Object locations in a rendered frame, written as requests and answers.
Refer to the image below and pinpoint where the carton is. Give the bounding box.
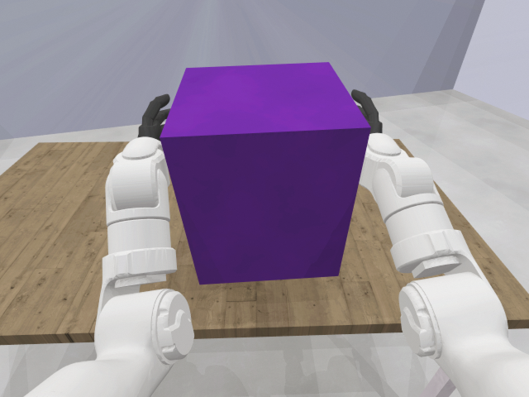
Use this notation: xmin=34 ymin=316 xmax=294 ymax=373
xmin=160 ymin=62 xmax=371 ymax=285

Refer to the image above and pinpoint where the robot left hand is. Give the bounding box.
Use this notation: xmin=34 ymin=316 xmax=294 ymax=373
xmin=137 ymin=94 xmax=170 ymax=141

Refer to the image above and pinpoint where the robot right forearm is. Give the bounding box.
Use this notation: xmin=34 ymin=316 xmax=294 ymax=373
xmin=359 ymin=133 xmax=508 ymax=335

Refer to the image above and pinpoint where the robot left forearm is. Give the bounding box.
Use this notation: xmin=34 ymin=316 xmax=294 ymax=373
xmin=94 ymin=136 xmax=177 ymax=353

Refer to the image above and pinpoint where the robot right hand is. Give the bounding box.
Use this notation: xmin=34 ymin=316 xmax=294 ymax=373
xmin=351 ymin=89 xmax=383 ymax=134

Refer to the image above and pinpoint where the robot left upper arm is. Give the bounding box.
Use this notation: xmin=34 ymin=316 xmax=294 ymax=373
xmin=24 ymin=289 xmax=194 ymax=397

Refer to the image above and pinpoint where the robot right upper arm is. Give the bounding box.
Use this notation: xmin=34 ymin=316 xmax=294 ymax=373
xmin=399 ymin=272 xmax=529 ymax=397

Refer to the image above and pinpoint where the table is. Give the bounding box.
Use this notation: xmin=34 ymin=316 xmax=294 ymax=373
xmin=0 ymin=139 xmax=529 ymax=397

